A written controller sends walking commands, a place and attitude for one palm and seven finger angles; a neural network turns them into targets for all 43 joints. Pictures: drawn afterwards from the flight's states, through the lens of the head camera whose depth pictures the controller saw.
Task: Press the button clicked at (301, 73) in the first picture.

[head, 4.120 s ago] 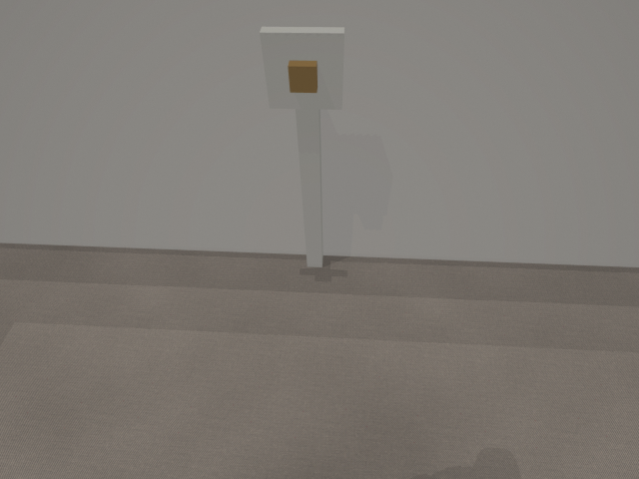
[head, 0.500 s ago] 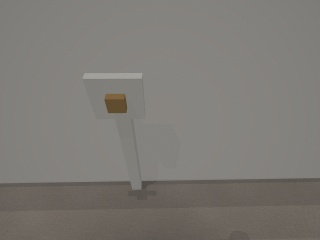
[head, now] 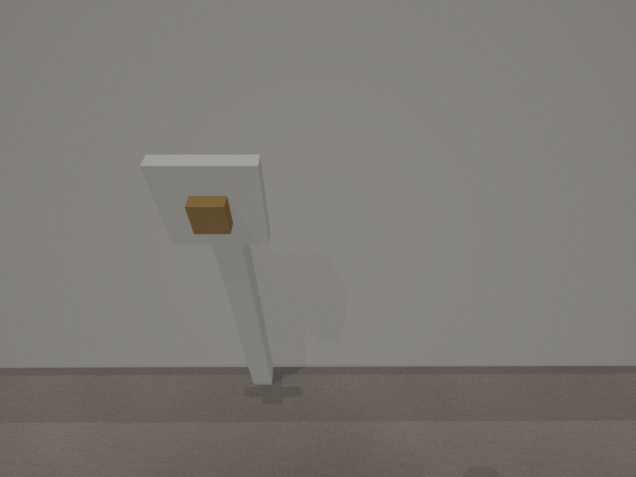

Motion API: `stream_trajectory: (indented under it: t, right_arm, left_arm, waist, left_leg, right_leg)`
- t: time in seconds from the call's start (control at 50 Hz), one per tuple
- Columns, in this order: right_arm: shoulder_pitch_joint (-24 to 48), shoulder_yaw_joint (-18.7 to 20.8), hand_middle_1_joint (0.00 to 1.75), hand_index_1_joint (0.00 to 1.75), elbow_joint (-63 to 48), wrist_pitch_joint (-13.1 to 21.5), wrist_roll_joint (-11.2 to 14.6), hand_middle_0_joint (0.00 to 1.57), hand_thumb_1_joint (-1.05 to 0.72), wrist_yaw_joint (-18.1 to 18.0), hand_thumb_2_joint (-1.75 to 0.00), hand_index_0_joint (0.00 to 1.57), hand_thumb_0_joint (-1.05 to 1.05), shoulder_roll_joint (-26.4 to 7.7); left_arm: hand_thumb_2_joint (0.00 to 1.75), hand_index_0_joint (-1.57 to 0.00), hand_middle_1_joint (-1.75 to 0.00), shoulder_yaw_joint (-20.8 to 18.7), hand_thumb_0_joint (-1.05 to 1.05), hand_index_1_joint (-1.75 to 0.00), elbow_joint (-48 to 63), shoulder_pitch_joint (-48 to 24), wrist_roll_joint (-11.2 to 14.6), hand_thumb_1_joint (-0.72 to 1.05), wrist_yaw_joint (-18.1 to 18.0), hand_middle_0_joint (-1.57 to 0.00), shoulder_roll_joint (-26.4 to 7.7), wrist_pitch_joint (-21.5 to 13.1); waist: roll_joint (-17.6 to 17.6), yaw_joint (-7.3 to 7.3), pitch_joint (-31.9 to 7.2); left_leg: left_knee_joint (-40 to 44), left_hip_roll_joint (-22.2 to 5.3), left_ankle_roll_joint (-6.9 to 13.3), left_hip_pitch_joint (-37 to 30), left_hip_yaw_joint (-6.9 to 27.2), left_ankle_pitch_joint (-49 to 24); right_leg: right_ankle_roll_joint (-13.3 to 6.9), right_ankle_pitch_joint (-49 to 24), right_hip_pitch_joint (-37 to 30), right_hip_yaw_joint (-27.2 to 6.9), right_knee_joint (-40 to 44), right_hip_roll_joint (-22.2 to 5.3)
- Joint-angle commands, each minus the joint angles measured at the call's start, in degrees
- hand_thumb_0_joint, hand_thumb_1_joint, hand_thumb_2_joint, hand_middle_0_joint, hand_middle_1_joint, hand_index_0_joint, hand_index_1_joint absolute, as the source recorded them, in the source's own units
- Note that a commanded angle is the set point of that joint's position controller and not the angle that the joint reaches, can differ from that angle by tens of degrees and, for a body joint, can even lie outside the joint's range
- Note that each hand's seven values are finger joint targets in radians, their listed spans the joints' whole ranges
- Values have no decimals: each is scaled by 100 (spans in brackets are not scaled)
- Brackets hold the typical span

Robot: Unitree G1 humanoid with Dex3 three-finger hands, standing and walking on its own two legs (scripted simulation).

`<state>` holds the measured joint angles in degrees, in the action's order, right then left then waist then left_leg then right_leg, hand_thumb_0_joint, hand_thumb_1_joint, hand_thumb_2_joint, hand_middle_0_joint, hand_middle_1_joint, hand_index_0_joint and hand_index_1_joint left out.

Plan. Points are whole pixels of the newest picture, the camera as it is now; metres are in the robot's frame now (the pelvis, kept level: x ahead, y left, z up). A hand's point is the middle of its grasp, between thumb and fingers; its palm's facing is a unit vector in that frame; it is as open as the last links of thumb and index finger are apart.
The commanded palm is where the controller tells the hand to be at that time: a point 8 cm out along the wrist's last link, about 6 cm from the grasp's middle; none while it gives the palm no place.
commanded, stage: raise the hand and make a fist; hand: left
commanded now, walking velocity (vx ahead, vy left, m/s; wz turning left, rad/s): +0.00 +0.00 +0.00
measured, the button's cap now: (210, 213) +0.50 +0.21 +0.03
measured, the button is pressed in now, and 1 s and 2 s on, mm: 0 0 0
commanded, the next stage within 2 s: none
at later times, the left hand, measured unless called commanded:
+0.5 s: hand out of the picture +0.14 +0.15 -0.07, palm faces +0.16 -0.99 -0.01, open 5.0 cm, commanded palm +0.12 +0.22 -0.04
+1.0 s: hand (163, 422) +0.19 +0.20 -0.01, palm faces +0.13 -0.99 -0.06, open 3.0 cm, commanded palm +0.15 +0.25 -0.01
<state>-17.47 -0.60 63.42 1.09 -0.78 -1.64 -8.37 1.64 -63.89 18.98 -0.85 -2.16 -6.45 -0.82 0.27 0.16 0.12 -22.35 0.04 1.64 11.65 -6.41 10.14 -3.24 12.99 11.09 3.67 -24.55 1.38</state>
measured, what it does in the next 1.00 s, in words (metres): lowers itself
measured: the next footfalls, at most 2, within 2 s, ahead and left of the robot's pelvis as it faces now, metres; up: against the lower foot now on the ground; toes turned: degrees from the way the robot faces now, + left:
none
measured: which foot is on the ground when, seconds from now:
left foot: down 0.00-1.00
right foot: down 0.00-1.00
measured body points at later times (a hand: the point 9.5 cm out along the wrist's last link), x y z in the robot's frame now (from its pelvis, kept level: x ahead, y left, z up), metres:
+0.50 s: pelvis +0.01 -0.03 -0.08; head +0.05 -0.01 +0.37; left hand +0.13 +0.21 -0.07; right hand +0.26 -0.27 -0.11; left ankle +0.02 +0.10 -0.74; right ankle +0.00 -0.08 -0.74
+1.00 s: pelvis +0.00 +0.01 -0.08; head +0.06 +0.01 +0.37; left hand +0.17 +0.25 -0.01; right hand +0.15 -0.23 -0.17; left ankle +0.02 +0.10 -0.74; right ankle +0.00 -0.08 -0.74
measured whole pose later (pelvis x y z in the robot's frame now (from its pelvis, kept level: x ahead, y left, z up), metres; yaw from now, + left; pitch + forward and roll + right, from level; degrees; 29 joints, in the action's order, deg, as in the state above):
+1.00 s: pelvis +0.00 +0.01 -0.08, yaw +2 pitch +14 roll -2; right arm -16.3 1.1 32.0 7.6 1.1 -2.6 -13.3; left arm -7.9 9.0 32.5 14.6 8.1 -10.8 -25.8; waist 2.1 0.5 -7.3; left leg -61.3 -0.6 2.4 47.6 -1.5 27.4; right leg -3.1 28.9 43.9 7.0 -59.0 0.9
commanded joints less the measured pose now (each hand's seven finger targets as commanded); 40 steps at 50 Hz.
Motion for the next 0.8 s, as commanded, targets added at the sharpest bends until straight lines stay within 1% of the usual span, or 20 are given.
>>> stream_trajectory:
  t: [0.0,0.02,0.04,0.06,0.08,0.1,0.16,0.18,0.22,0.26,0.3,0.36,0.44,0.52,0.56,0.58,0.66,0.72,0.76,0.78]
  right_arm:
    - [321,102,30,30,-491,61,52,20,-90,56,-90,20,0,-665]
    - [240,220,30,30,-2704,830,316,20,-90,-252,-90,20,0,-1701]
    - [784,-15,30,30,-2310,1361,305,20,-90,-416,-90,20,0,-1172]
    - [788,117,30,30,-1985,1480,276,20,-90,-437,-90,20,0,-1259]
    - [601,111,30,30,-1960,1455,415,20,-90,-352,-90,20,0,-968]
    - [613,116,30,30,-2353,1516,460,20,-90,-342,-90,20,0,-1188]
    - [751,284,30,30,-2737,1754,299,20,-90,-367,-90,20,0,-1359]
    - [720,351,30,30,-2791,1721,205,20,-90,-323,-90,20,0,-1361]
    - [955,477,30,30,-3091,1718,121,20,-90,-169,-90,20,0,-1322]
    - [1069,610,30,30,-3338,1636,187,20,-90,70,-90,20,0,-1235]
    - [1288,659,30,30,-3583,1544,183,20,-90,238,-90,20,0,-1210]
    - [1439,687,30,30,-3927,1266,115,20,-90,271,-90,20,0,-1046]
    - [1224,654,30,30,-4136,1054,98,20,-90,181,-90,20,0,-853]
    - [985,546,30,30,-3983,1146,88,20,-90,13,-90,20,0,-993]
    - [931,462,30,30,-3928,1242,115,20,-90,-61,-90,20,0,-1107]
    - [871,480,30,30,-3878,1273,136,20,-90,-89,-90,20,0,-1147]
    - [960,480,30,30,-4139,1148,347,20,-90,-179,-90,20,0,-1207]
    - [1078,448,30,30,-4424,966,373,20,-90,-217,-90,20,0,-1068]
    - [1136,421,30,30,-4408,889,309,20,-90,-223,-90,20,0,-881]
    - [1087,411,30,30,-4408,883,304,20,-90,-212,-90,20,0,-829]
  left_arm:
    - [90,-20,-30,-140,0,-30,24,696,-58,90,-220,-20,-733,-170]
    - [90,-23,-33,-430,0,-33,8732,-3413,1288,90,-137,-23,-1804,-1369]
    - [90,-25,-36,-557,0,-36,7593,-1522,896,90,-456,-25,-1601,-1138]
    - [90,-28,-39,-365,0,-39,6969,-1177,954,90,-743,-28,-1154,-932]
    - [90,-31,-42,287,0,-42,5544,547,892,90,-738,-31,-13,-327]
    - [90,-34,-45,432,0,-45,6537,-92,1176,90,-626,-34,9,-359]
    - [90,-42,-54,275,0,-54,6108,220,1186,90,-320,-42,-144,-1156]
    - [90,-45,-57,83,0,-57,5529,441,1158,90,-159,-45,-109,-1402]
    - [90,-50,-63,-282,0,-63,5146,1690,1365,90,402,-50,-8,-2124]
    - [90,-56,-69,-920,0,-69,5147,2822,1555,90,1052,-56,-329,-2791]
    - [90,-61,-75,-1133,0,-75,5547,2600,1624,90,1668,-61,-519,-3456]
    - [90,-69,-84,-1696,0,-84,6524,2407,1402,90,1619,-69,-1202,-3654]
    - [90,-81,-96,-1445,0,-96,8159,1463,1450,90,1206,-81,-1000,-3811]
    - [90,-92,-108,-807,0,-108,8719,541,1582,90,1386,-92,-712,-4279]
    - [90,-97,-114,-475,0,-114,8347,346,1691,90,1811,-97,-565,-4252]
    - [90,-100,-117,-532,0,-117,8063,501,1700,90,1992,-100,-637,-4123]
    - [90,-111,-129,-1012,0,-129,7268,1523,1786,90,2406,-111,-1041,-2767]
    - [90,-119,-138,-1519,0,-138,8126,1643,1839,90,2060,-119,-1311,-1982]
    - [90,-124,-144,-1778,0,-144,8334,1814,1875,90,1577,-124,-1265,-1890]
    - [90,-127,-147,-1647,0,-147,8567,1754,1848,90,1359,-127,-1066,-1993]
  waist:
    - [-164,-262,827]
    - [842,687,-2096]
    - [1450,107,-1901]
    - [1163,226,-1351]
    - [776,180,-574]
    - [523,230,14]
    - [-1101,433,502]
    - [-1817,338,498]
    - [-2526,-129,143]
    - [-2122,-526,-595]
    - [-1053,-496,-1179]
    - [271,-665,-1621]
    - [930,-228,-2001]
    - [277,424,-1776]
    - [-153,649,-1507]
    - [-291,605,-1608]
    - [-532,81,-2064]
    - [-58,-291,-2624]
    - [-285,-452,-2567]
    - [-122,-414,-2356]
  left_leg:
    - [-691,-676,-159,560,514,419]
    - [-100,42,58,-1291,550,-151]
    - [35,-49,108,-1005,387,-4]
    - [-14,-120,-37,-391,463,417]
    - [8,-215,-27,21,622,814]
    - [-133,-171,2,303,772,1037]
    - [-1168,33,45,966,682,1046]
    - [-1533,45,-23,1509,755,1019]
    - [-2029,49,-126,2479,862,958]
    - [-2332,142,-223,2872,762,679]
    - [-2836,242,-288,3126,639,222]
    - [-3146,255,-197,3268,454,125]
    - [-3552,134,-31,2920,587,-51]
    - [-4032,-30,71,3120,866,286]
    - [-4251,-84,115,3382,972,462]
    - [-4256,-96,108,3462,953,555]
    - [-3866,-20,110,3508,867,517]
    - [-3325,12,79,2947,831,122]
    - [-3144,-38,54,2825,906,-65]
    - [-3050,-50,42,2746,877,-100]
  right_leg:
    - [316,-906,514,-1083,810,-1020]
    - [215,-494,21,-738,173,-428]
    - [41,36,-96,-422,-29,-175]
    - [81,338,215,-254,-35,-193]
    - [113,522,614,-127,-79,-212]
    - [160,802,852,-107,-56,-244]
    - [324,2123,2039,-436,75,-350]
    - [357,2357,2371,-497,-172,-370]
    - [428,2024,2360,-697,-758,-439]
    - [438,381,1658,-813,-1459,-477]
    - [405,-1233,1436,-840,-2255,-507]
    - [349,-1422,1470,-1094,-2592,-541]
    - [341,-1210,2039,-1185,-2693,-415]
    - [400,-535,3001,-996,-2701,-250]
    - [470,-331,3240,-1054,-2664,-233]
    - [484,-261,3174,-1015,-2628,-251]
    - [565,61,2339,-1079,-2333,-307]
    - [472,-392,1672,-781,-2406,-348]
    - [419,-653,1578,-520,-2549,-230]
    - [351,-614,1772,-378,-2554,-183]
